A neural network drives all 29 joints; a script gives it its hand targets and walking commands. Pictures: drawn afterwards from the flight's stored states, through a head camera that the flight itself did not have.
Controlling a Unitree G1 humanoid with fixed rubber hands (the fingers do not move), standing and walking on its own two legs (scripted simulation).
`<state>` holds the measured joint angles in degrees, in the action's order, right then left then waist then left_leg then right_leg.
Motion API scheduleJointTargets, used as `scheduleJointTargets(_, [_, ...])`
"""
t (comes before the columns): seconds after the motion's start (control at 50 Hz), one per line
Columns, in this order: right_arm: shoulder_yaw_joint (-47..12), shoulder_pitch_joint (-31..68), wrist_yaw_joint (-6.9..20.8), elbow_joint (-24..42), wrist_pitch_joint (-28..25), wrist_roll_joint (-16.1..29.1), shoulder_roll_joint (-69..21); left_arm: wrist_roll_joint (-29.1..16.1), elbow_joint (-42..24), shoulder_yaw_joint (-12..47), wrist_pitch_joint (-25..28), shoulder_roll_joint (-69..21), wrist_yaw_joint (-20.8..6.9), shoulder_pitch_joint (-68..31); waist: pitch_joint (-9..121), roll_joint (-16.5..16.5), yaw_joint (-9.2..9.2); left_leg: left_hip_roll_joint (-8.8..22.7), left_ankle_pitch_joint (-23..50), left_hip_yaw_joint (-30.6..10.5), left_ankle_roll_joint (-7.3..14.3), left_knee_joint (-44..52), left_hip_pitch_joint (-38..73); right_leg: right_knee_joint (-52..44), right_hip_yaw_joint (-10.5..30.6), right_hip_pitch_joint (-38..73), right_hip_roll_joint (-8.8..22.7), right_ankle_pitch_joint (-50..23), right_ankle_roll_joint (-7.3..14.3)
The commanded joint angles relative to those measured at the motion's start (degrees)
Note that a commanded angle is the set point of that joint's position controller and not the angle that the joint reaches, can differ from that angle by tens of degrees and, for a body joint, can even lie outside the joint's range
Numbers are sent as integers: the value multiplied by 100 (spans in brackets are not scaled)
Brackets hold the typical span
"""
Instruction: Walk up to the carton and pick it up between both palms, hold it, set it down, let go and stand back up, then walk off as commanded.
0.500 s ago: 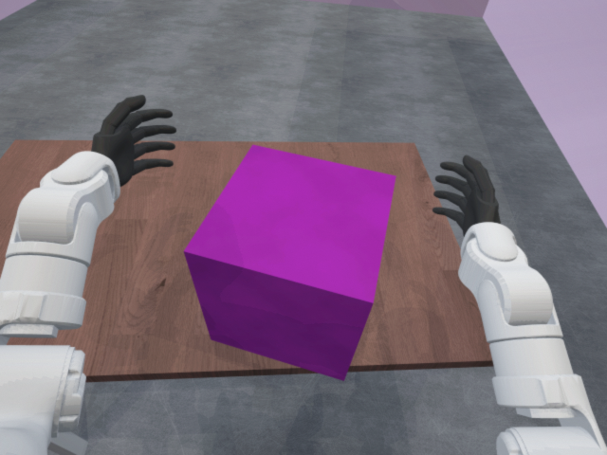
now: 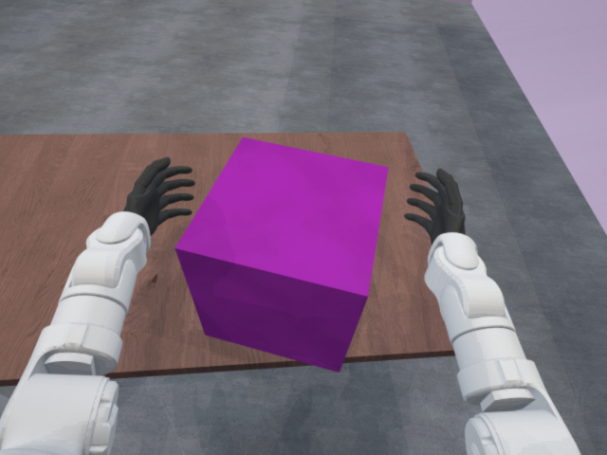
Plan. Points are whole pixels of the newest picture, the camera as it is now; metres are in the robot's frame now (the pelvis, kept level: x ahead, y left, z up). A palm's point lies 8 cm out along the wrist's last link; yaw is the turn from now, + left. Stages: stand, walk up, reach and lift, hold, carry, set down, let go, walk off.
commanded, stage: reach and lift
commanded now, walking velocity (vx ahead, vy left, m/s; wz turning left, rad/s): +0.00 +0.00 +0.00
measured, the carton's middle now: (291, 255) +0.37 +0.02 +0.03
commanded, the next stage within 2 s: none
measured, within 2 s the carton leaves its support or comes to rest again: neither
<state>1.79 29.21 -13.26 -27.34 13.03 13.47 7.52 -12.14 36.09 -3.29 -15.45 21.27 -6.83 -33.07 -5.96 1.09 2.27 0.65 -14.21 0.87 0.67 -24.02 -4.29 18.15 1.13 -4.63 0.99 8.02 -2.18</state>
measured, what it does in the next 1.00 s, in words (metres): stands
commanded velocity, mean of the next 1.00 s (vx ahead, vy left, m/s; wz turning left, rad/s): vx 0.00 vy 0.00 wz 0.00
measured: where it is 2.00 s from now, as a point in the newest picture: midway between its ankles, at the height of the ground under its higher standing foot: outside the picture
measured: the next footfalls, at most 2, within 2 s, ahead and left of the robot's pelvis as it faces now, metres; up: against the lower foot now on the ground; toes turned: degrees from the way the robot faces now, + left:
none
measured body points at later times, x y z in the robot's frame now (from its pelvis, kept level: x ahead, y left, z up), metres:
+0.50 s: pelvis +0.01 +0.00 +0.00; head +0.05 +0.02 +0.45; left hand +0.43 +0.19 +0.05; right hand +0.39 -0.18 +0.06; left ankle -0.01 +0.10 -0.74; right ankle +0.03 -0.15 -0.74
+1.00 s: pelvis -0.01 +0.00 +0.00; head +0.00 +0.02 +0.45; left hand +0.42 +0.16 +0.09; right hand +0.36 -0.15 +0.06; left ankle -0.01 +0.10 -0.74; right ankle +0.03 -0.15 -0.74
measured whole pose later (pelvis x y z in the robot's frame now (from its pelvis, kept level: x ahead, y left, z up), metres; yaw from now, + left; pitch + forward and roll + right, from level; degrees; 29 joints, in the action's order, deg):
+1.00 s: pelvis -0.01 +0.00 +0.00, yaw +0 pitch +2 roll -1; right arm 2.5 30.3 -18.8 -42.6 -0.9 9.8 -1.5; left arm -5.9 55.4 -3.3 -4.2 13.0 -3.3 -45.0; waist 0.7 2.0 2.3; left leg 0.6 -12.0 0.9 0.6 -24.0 -13.9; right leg 18.2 1.1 -14.2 1.0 5.8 -2.2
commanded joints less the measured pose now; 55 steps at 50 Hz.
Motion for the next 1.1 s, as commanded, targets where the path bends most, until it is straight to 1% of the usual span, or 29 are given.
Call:
scheduleJointTargets(0.0, [656,2135,-57,20,-843,-727,44,-66,89,-49,1350,908,206,-3209,2792,-268,697,-110,799,-25,-194,292,-1233,178,-211,782,-196,-662,217])
scheduleJointTargets(0.04, [774,2433,-86,-498,-933,-889,-4,-134,894,230,1598,674,225,-3394,2661,-248,816,-35,125,-41,-151,442,-1704,192,-225,615,-201,-123,228])
scheduleJointTargets(0.06, [777,2353,-65,-503,-1009,-927,-6,-185,811,314,1732,644,283,-3275,2846,-469,772,-19,-81,-59,-169,443,-1644,192,-244,560,-179,39,272])
scheduleJointTargets(0.1, [604,2281,-63,-676,-1136,-869,-21,-156,1270,383,1835,528,272,-3100,2890,-357,695,-14,45,-21,-165,345,-1630,236,-289,406,-192,21,239])
scheduleJointTargets(0.12, [661,2111,-73,-947,-1229,-975,57,-59,1354,447,1877,347,288,-2973,2962,-541,799,-23,224,-6,-246,336,-1429,187,-324,357,-210,-95,267])
scheduleJointTargets(0.14, [573,2246,-100,-803,-1340,-968,10,-72,1549,287,1898,516,264,-3048,3097,-396,602,-35,241,36,-225,262,-1407,212,-335,345,-216,-84,231])
scheduleJointTargets(0.16, [630,2506,-158,-894,-1382,-972,140,-79,1903,399,1827,539,280,-3235,2967,-380,635,-41,176,32,-207,285,-1535,238,-329,344,-227,-134,204])
scheduleJointTargets(0.22, [401,2255,-209,-561,-1754,-767,101,-53,1485,367,1861,268,225,-2970,3496,-447,612,-20,1395,89,-382,4,-935,246,-439,418,-314,-1015,229])
scheduleJointTargets(0.24, [334,2092,-225,-786,-1834,-725,70,23,1777,269,1828,247,195,-2818,3415,-373,532,-87,1522,123,-343,-78,-918,198,-361,407,-257,-1199,229])
scheduleJointTargets(0.32, [197,1656,-298,-785,-2206,-567,39,408,867,-121,1795,347,212,-2576,4033,-348,412,-157,2882,181,-457,-395,-670,409,-339,702,-358,-2632,167])
scheduleJointTargets(0.34, [234,1913,-296,-1012,-2223,-562,111,607,959,-331,1747,429,214,-2899,3990,-417,392,-126,2908,111,-444,-394,-618,370,-334,593,-364,-2592,152])
scheduleJointTargets(0.36, [353,1762,-346,-1093,-2287,-619,199,628,643,-305,1704,454,252,-2932,4023,-553,534,-121,3060,146,-510,-442,-518,411,-340,694,-370,-2702,128])
scheduleJointTargets(0.4, [81,1494,-319,-938,-2362,-456,129,757,101,-477,1677,299,258,-2470,4213,-471,342,-137,3533,159,-516,-461,-283,388,-318,807,-389,-3069,148])
scheduleJointTargets(0.42, [0,1760,-297,-1086,-2362,-413,-26,681,277,-337,1692,137,242,-2678,4004,-544,408,-134,3558,176,-537,-467,-260,350,-326,669,-374,-3006,152])
scheduleJointTargets(0.48, [-141,1692,-292,-735,-2468,-283,-38,641,-456,-335,1746,26,249,-2642,4318,-657,355,-124,4081,181,-626,-547,19,375,-325,727,-376,-3318,146])
scheduleJointTargets(0.56, [-213,1791,-315,-653,-2371,-276,-281,633,-657,-407,1770,79,302,-2667,4256,-589,312,-162,3453,260,-537,-405,-270,344,-255,923,-319,-3055,118])
scheduleJointTargets(0.6, [-163,1787,-344,-794,-2225,-282,-404,629,-449,-293,1727,-99,296,-2729,3907,-472,449,-153,2893,209,-411,-280,-543,331,-252,889,-282,-2749,120])
scheduleJointTargets(0.62, [-158,2090,-332,-912,-2114,-345,-383,670,45,-288,1678,-17,253,-2924,3480,-357,368,-135,2526,241,-328,-161,-670,238,-237,770,-252,-2360,131])
scheduleJointTargets(0.64, [-69,2058,-356,-760,-2079,-410,-349,659,1,-252,1636,-93,255,-2851,3514,-272,425,-142,2221,257,-261,-72,-699,208,-231,787,-240,-2153,120])
scheduleJointTargets(0.66, [-131,1964,-362,-751,-2039,-426,-481,724,24,-318,1642,-141,253,-2785,3450,-275,332,-174,2112,309,-271,-29,-776,151,-236,977,-214,-2111,119])
scheduleJointTargets(0.68, [-105,2207,-345,-707,-1958,-386,-533,643,51,-182,1661,-188,277,-2976,3232,-240,431,-157,1759,275,-194,25,-795,171,-237,761,-209,-1804,111])
scheduleJointTargets(0.74, [109,2466,-354,-1029,-1759,-596,-765,632,721,-145,1552,-417,276,-3252,2657,-93,426,-81,864,287,-139,261,-1013,-35,-306,432,-186,-636,119])
scheduleJointTargets(0.8, [211,2577,-386,-925,-1596,-759,-827,623,1401,-132,1440,-382,278,-3274,2268,139,370,-67,159,333,15,415,-1411,-87,-269,367,-126,-35,139])
scheduleJointTargets(0.84, [411,2645,-461,-768,-1658,-990,-655,662,1519,10,1361,-548,323,-3287,2419,28,487,-2,-23,300,-70,441,-1357,-13,-357,362,-225,114,145])
scheduleJointTargets(0.86, [348,2901,-462,-634,-1636,-989,-774,633,1695,-139,1329,-441,351,-3471,2484,261,250,-28,-121,373,-16,422,-1494,-26,-382,403,-210,333,116])
scheduleJointTargets(0.88, [583,2713,-507,-781,-1613,-1150,-665,665,1800,-78,1304,-499,392,-3376,2280,201,422,9,-289,331,-46,483,-1538,-53,-418,196,-254,564,174])
scheduleJointTargets(0.96, [314,2661,-506,-717,-1652,-1109,-1170,639,1817,-14,1392,-787,395,-3315,2326,200,377,8,-117,427,-42,348,-1495,40,-431,196,-180,301,175])
scheduleJointTargets(1.02, [549,2640,-498,-936,-1832,-1204,-1018,740,1314,-5,1570,-954,471,-3391,3045,-117,502,59,545,332,-264,204,-1083,140,-499,34,-239,-411,200])
scheduleJointTargets(1.08, [497,2423,-527,-823,-1999,-1215,-1225,1065,785,-262,1662,-862,506,-3255,3631,-219,375,21,1229,353,-297,36,-844,202,-387,377,-234,-1129,170])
